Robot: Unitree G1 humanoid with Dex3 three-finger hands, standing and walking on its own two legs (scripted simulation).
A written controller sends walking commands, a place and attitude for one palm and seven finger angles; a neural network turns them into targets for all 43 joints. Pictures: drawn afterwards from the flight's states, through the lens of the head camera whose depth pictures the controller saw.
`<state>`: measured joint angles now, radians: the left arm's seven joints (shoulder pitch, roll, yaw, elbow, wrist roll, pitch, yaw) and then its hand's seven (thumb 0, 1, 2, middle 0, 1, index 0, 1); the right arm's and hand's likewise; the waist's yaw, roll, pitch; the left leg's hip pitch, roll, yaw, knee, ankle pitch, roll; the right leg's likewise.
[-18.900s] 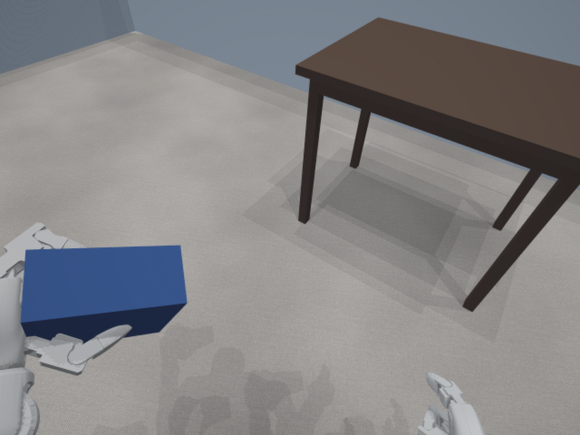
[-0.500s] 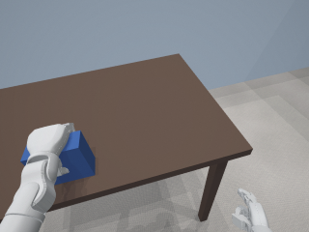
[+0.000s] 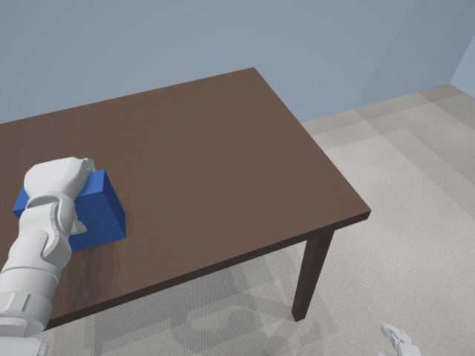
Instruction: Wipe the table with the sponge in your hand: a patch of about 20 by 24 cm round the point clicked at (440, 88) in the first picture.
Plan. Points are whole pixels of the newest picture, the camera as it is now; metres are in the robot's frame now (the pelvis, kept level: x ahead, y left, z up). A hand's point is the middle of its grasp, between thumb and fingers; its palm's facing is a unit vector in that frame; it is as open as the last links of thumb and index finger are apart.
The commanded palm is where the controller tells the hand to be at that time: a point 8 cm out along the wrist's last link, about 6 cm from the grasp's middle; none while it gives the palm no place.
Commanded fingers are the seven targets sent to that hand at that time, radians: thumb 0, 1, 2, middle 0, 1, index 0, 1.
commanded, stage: wipe forward along the first lane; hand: left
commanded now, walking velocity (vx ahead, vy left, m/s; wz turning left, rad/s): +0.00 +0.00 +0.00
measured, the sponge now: (82, 221) +0.32 +0.34 +0.04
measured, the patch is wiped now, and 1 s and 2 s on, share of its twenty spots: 0.40 0.50 0.60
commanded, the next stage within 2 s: slide across to the middle lane in 0.62 s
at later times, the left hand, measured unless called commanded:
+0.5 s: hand (74, 180) +0.38 +0.35 +0.09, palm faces -0.10 +0.01 -1.00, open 10.0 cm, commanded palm +0.37 +0.35 +0.13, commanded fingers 0.00 0.10 1.30 -1.20 -1.60 -1.20 -1.60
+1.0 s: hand (81, 164) +0.42 +0.36 +0.10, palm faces -0.06 +0.01 -1.00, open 10.0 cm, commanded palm +0.40 +0.34 +0.15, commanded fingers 0.00 0.10 1.30 -1.20 -1.60 -1.20 -1.60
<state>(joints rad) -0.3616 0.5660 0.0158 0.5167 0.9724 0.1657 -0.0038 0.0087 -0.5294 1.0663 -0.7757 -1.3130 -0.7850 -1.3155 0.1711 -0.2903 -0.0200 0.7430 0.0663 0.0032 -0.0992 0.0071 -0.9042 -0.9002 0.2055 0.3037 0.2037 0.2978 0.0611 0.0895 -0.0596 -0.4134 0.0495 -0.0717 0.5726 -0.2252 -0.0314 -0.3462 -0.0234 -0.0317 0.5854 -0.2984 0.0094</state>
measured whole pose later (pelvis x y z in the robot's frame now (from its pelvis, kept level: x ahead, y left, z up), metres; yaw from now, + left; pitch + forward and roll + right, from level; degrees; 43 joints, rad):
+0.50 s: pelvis +0.01 +0.01 +0.00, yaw -1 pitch +7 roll -1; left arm -0.55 0.61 0.04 0.77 1.00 0.09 0.03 0.01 -0.54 1.08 -0.78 -1.31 -0.79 -1.31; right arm 0.21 -0.28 -0.03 0.75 0.07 0.04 -0.08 0.01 -0.90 -0.90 0.21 0.30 0.20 0.30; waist 0.03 0.08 -0.08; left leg -0.48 0.05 -0.06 0.60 -0.24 -0.03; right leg -0.41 -0.03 -0.02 0.59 -0.30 0.02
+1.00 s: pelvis +0.03 +0.03 +0.00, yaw -1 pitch +8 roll -1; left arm -0.58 0.61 0.01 0.78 0.99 0.13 0.07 0.01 -0.54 1.08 -0.78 -1.31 -0.79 -1.32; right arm 0.24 -0.27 -0.04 0.77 0.08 0.05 -0.07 0.01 -0.91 -0.90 0.21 0.30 0.20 0.30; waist 0.01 0.06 -0.10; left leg -0.47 0.04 -0.04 0.59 -0.26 -0.02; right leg -0.38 -0.04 0.00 0.53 -0.29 0.04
